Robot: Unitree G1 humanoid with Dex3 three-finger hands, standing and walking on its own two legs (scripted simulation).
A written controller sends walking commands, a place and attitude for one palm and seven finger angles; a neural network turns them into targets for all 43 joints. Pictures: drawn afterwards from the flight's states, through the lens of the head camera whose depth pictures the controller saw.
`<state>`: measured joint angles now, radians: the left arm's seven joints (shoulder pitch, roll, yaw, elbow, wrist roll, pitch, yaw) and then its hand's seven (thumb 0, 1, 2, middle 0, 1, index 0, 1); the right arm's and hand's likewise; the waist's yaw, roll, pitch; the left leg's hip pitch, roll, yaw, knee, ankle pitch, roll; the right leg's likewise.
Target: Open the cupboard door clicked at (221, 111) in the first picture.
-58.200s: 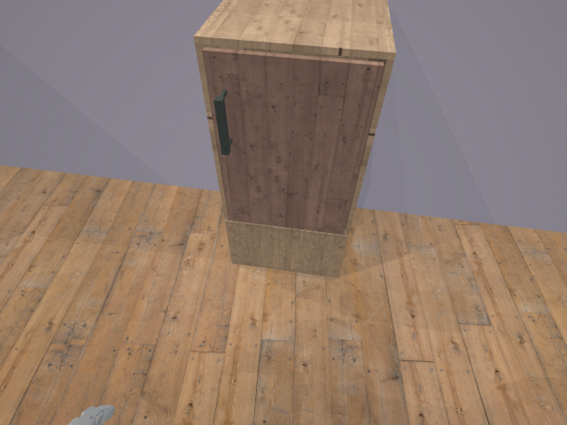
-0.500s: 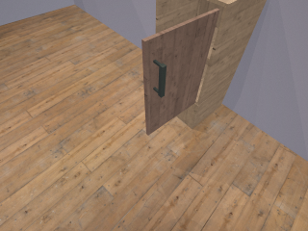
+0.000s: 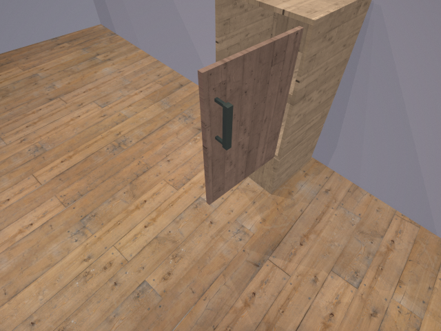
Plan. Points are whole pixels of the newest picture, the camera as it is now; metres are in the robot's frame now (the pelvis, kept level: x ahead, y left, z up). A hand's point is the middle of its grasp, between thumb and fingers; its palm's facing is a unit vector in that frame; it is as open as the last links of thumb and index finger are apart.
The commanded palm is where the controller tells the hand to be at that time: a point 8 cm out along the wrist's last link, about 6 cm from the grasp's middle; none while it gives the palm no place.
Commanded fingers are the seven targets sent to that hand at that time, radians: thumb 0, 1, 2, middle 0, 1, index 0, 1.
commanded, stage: let the arm hang, fingers relaxed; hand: left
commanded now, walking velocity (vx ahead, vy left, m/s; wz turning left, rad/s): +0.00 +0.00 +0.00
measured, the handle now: (222, 124) +0.66 +0.03 -0.04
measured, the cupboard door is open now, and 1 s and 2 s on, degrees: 88 88 88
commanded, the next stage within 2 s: look to check the result in 0.08 s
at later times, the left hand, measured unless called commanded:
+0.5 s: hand out of the picture +0.01 +0.17 -0.17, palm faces +0.02 -0.98 -0.20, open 7.4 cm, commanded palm none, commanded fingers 0.00 0.90 0.90 -0.20 -0.30 -0.20 -0.30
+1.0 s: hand out of the picture +0.04 +0.17 -0.17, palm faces +0.02 -0.98 -0.20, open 7.4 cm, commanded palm none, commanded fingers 0.00 0.90 0.90 -0.20 -0.30 -0.20 -0.30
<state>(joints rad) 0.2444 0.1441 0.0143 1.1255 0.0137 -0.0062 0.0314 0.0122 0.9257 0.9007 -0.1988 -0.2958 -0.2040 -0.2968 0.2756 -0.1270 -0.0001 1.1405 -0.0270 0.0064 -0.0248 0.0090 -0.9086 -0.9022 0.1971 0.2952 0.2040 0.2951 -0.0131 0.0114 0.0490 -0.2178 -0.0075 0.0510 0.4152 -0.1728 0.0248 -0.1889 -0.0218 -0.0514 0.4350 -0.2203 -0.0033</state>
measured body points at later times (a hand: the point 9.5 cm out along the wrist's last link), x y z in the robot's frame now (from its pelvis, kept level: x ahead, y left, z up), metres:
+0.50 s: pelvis +0.02 +0.00 +0.00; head +0.04 -0.01 +0.45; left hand +0.01 +0.22 -0.16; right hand +0.02 -0.22 -0.16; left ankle +0.03 +0.10 -0.74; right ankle +0.01 -0.12 -0.74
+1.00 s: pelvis +0.03 -0.01 +0.00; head +0.05 -0.01 +0.45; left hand +0.04 +0.22 -0.15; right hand +0.03 -0.23 -0.16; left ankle +0.03 +0.10 -0.74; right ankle +0.01 -0.12 -0.74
